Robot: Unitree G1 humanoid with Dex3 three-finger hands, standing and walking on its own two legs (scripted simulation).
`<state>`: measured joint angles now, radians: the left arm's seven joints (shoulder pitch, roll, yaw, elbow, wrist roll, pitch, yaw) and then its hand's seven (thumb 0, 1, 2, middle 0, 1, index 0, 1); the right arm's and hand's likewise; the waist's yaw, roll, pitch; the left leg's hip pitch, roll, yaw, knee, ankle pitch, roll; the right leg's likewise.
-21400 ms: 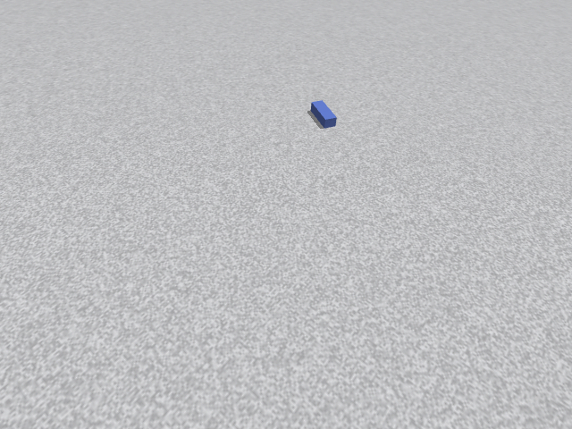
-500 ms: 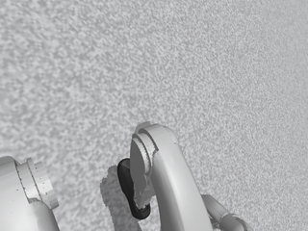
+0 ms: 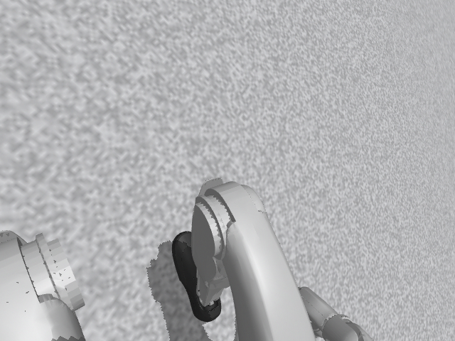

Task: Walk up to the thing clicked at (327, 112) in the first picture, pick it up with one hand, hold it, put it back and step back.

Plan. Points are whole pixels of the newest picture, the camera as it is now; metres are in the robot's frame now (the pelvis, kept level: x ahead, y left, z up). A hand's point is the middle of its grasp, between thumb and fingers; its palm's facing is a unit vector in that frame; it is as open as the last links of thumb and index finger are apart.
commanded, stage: close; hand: left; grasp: from above
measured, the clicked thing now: out of the picture +0.42 +0.43 -0.27
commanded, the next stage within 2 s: settle in 0.94 s
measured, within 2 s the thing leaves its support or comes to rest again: leaves its support in 1.44 s
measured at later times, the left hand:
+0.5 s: hand out of the picture +0.41 +0.41 -0.24, palm faces -0.42 -0.21 -0.88, open 11.4 cm
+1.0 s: hand out of the picture +0.41 +0.41 -0.24, palm faces -0.42 -0.21 -0.88, open 10.9 cm
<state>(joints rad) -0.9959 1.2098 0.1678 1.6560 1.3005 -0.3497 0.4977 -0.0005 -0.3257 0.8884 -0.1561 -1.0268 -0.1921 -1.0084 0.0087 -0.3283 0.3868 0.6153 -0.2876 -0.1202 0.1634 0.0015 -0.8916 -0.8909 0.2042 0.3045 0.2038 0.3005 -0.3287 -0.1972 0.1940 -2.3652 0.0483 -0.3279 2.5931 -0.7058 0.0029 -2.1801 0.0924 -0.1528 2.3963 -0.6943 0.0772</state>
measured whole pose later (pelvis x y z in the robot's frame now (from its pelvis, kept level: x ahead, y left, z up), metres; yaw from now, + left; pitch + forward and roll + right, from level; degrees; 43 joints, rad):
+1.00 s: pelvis +0.00 +0.00 +0.00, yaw +0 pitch +25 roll -17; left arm -0.99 1.21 0.18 1.64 1.29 -0.35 0.49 0.00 -0.09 0.79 -0.35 -0.96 -0.40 -0.93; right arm 0.00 -0.33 0.39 0.62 -0.29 -0.11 0.17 0.00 -0.89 -0.89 0.20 0.30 0.20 0.30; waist -0.33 -0.19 0.19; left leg -2.37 0.05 -0.33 2.60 -0.71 0.00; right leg -2.18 0.09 -0.16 2.40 -0.69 0.08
